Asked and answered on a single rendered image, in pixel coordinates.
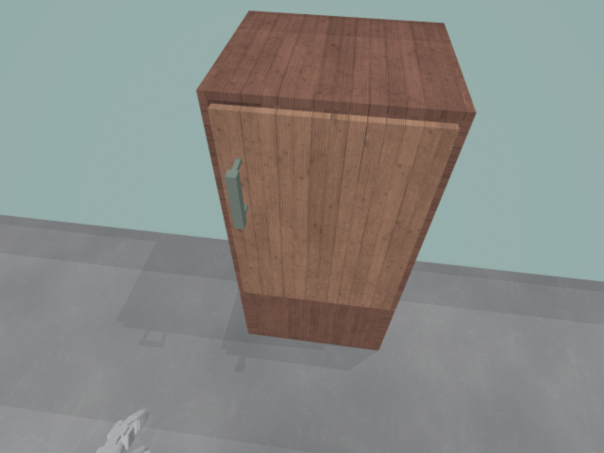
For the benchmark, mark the handle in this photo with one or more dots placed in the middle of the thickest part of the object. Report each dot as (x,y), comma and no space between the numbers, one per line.
(235,195)

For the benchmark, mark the robot left hand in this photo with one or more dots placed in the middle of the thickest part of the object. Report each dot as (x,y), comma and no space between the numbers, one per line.
(123,433)

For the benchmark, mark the cupboard door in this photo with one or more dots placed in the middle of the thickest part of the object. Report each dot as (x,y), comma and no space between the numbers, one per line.
(336,202)

